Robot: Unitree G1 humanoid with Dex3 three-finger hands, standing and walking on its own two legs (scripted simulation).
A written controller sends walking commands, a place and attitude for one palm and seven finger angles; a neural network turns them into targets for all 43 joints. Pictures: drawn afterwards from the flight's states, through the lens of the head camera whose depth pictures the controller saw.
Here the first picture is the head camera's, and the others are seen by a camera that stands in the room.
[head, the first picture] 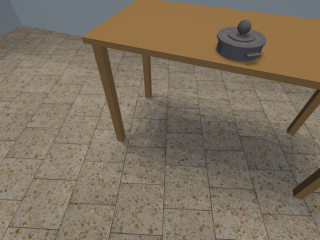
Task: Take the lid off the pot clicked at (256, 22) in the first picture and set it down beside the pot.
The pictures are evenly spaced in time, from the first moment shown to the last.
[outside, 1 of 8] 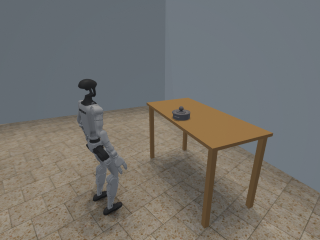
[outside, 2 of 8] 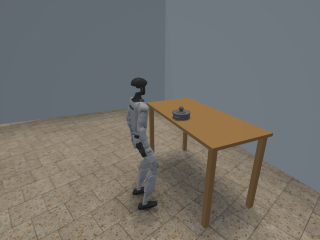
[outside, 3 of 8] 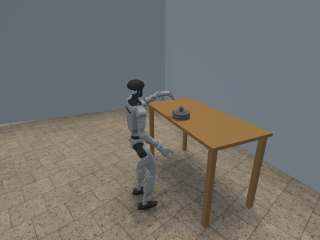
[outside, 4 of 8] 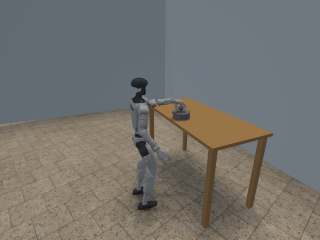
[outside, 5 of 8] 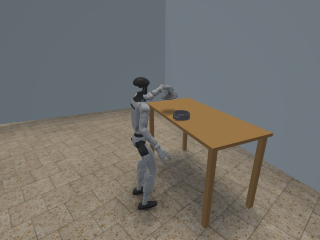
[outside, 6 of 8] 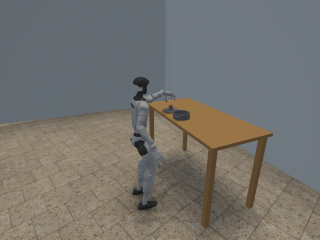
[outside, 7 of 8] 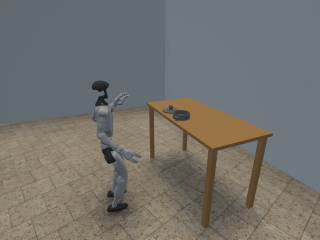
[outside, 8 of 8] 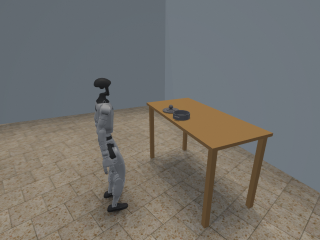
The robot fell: no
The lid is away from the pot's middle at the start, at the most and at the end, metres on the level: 0.00 0.26 0.24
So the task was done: yes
